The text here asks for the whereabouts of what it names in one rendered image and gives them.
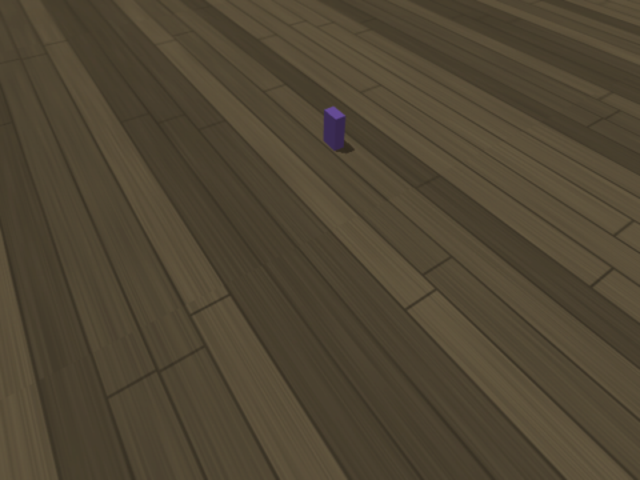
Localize carton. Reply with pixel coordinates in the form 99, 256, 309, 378
323, 106, 346, 151

